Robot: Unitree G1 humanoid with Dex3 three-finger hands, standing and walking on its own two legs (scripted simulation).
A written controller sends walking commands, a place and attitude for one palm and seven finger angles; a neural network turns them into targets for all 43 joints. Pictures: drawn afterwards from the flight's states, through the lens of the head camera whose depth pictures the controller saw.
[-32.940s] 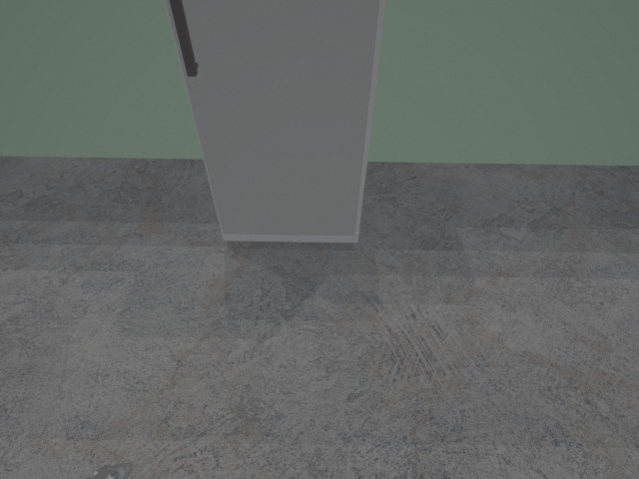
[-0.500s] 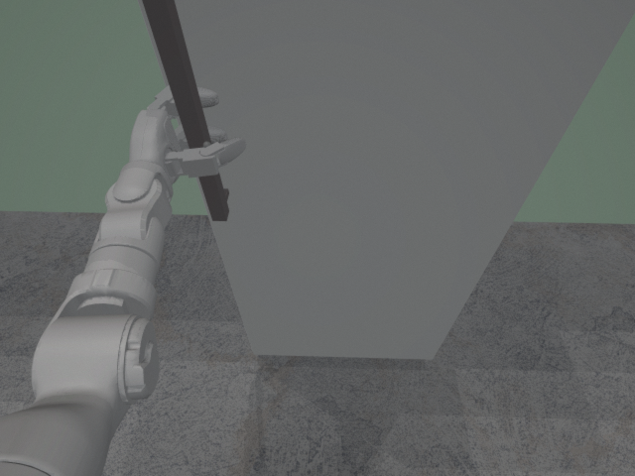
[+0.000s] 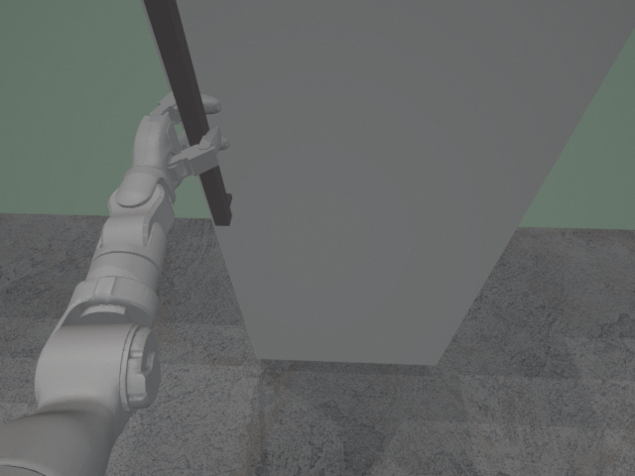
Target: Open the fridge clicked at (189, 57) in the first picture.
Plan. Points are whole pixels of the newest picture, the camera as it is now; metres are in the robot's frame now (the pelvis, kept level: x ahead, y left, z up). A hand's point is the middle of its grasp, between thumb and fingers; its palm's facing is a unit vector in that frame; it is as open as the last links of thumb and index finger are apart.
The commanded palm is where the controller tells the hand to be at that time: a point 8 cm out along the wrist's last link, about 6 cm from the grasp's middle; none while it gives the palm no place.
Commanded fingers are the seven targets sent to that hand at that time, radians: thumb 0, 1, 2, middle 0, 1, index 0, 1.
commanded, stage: grip the handle and tug to test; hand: left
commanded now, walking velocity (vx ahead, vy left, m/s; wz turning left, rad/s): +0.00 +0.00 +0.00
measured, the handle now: (198, 110) +0.52 +0.15 +0.20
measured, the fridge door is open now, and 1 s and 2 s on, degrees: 0 2 37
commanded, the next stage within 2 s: pull the door a little, standing still in 0.46 s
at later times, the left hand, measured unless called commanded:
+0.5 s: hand (210, 152) +0.46 +0.13 +0.18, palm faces -0.03 -1.00 +0.01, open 5.8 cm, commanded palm +0.41 +0.18 +0.18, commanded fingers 0.00 0.90 0.90 -0.45 -1.40 -0.45 -1.40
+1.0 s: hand (209, 161) +0.44 +0.13 +0.18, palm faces -0.03 -1.00 +0.00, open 6.0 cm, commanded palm +0.38 +0.19 +0.18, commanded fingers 0.00 0.90 0.90 -0.45 -1.40 -0.45 -1.40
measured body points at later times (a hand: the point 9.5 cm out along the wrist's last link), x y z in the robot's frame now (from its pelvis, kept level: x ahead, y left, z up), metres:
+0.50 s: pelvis +0.02 +0.00 +0.00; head +0.03 -0.01 +0.45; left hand +0.46 +0.19 +0.18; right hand +0.11 -0.26 -0.11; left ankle +0.01 +0.12 -0.73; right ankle -0.02 -0.11 -0.73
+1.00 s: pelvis +0.05 +0.00 +0.01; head +0.04 -0.02 +0.46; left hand +0.44 +0.19 +0.18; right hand +0.17 -0.25 -0.09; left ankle +0.01 +0.13 -0.73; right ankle -0.02 -0.11 -0.73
